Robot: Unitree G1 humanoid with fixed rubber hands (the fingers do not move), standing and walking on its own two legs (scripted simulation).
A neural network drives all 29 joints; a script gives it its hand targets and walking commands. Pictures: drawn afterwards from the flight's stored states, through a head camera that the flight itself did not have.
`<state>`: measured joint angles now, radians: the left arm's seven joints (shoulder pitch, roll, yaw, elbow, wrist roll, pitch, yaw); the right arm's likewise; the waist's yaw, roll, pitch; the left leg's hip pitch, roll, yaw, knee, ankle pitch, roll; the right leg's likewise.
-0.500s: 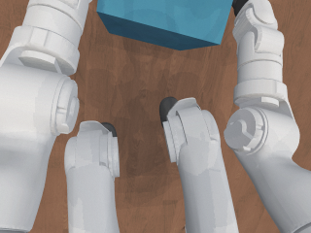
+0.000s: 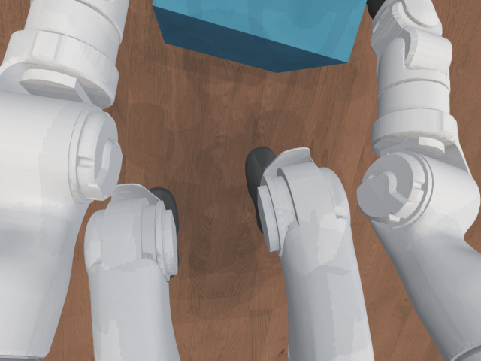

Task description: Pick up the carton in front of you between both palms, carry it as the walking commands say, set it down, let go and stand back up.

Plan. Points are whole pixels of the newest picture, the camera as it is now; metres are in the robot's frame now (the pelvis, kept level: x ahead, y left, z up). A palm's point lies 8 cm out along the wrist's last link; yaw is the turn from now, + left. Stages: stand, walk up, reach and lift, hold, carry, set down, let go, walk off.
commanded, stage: set down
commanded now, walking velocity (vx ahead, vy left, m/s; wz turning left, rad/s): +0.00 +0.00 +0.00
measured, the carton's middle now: out of the picture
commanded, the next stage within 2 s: let go in 1.44 s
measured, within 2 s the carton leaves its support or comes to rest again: neither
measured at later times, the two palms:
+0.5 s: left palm out of the picture +0.62 +0.05 -0.17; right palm out of the picture +0.50 -0.31 -0.17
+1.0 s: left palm out of the picture +0.63 +0.05 +0.00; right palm out of the picture +0.50 -0.31 +0.00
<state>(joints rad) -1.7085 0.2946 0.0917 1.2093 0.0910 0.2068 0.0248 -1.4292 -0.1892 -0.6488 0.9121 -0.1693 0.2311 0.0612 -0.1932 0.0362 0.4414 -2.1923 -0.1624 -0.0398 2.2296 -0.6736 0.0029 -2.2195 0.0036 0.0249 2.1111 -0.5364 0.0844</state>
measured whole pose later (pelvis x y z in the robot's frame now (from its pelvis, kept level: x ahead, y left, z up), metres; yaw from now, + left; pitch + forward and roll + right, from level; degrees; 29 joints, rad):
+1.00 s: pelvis +0.00 -0.01 +0.10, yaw -1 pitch +46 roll -1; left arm -1.62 0.47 0.02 1.11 -0.05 0.30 0.01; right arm -1.33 -0.22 -0.43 0.81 0.08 0.26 -0.12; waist -0.22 0.05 0.12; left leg -2.05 -0.07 -0.03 1.84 -0.59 0.00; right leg -2.11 0.02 0.01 1.74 -0.43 0.03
